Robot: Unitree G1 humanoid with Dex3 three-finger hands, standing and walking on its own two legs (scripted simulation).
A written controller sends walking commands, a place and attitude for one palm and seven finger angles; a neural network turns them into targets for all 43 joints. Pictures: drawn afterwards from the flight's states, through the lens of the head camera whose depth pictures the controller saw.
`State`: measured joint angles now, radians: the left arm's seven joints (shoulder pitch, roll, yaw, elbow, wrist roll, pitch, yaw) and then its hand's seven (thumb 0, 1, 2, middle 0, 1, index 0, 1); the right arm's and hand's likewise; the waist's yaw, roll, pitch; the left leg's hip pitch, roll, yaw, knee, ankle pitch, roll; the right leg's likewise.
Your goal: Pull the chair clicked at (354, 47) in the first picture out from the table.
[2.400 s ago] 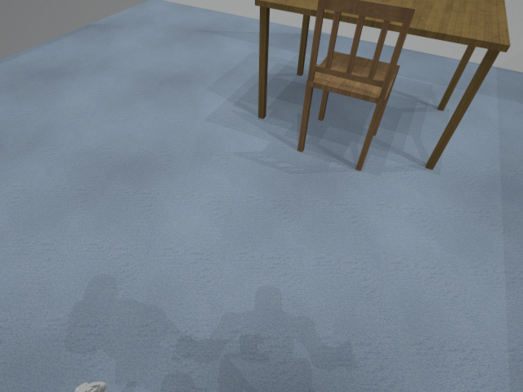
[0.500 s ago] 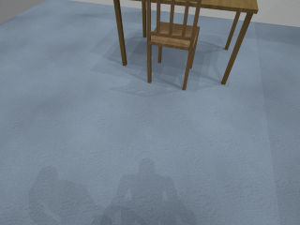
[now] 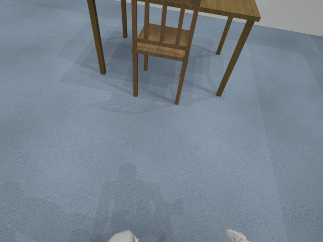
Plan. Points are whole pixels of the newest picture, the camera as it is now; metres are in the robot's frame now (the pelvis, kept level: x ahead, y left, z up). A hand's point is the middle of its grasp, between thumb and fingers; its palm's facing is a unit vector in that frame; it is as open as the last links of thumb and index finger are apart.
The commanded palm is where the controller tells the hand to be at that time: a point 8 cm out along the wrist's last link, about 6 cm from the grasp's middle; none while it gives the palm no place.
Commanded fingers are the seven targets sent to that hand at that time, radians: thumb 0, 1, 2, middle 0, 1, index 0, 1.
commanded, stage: walk to a spot facing it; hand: left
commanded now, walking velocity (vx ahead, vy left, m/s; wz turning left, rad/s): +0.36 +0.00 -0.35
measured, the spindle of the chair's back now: (163, 22) +1.29 +0.11 -0.08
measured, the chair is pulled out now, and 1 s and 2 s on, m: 0.00 0.00 0.00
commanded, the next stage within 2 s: turn to face it in 0.94 s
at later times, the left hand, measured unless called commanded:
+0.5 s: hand (126, 173) +0.33 +0.14 -0.16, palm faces -0.25 -0.96 -0.12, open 7.4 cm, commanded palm none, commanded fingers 0.00 0.90 0.90 -0.20 -0.30 -0.20 -0.30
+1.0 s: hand (137, 146) +0.45 +0.12 -0.16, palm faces -0.20 -0.96 -0.17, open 7.3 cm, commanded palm none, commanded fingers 0.00 0.90 0.90 -0.20 -0.30 -0.20 -0.30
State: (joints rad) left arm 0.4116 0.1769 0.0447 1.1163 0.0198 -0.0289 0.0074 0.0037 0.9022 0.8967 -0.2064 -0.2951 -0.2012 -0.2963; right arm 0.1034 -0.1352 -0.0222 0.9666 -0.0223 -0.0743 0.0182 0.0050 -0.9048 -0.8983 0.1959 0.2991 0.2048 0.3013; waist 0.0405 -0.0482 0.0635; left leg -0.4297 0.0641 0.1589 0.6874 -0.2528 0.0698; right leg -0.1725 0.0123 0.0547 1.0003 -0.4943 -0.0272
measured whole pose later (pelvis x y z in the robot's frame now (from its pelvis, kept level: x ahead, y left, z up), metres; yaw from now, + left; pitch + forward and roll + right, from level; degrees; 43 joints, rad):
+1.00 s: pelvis +0.44 -0.05 +0.02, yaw -17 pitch +0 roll -2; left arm 0.38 0.16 0.03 1.10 0.03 -0.07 0.01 0.00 0.91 0.90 -0.20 -0.29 -0.20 -0.30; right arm 0.11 -0.19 -0.05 0.99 -0.02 -0.03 0.02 0.01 -0.92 -0.90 0.19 0.30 0.20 0.30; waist 0.04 0.01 0.03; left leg -0.53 0.14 0.10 0.72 -0.18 -0.04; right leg -0.03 0.04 -0.10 0.38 -0.35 -0.04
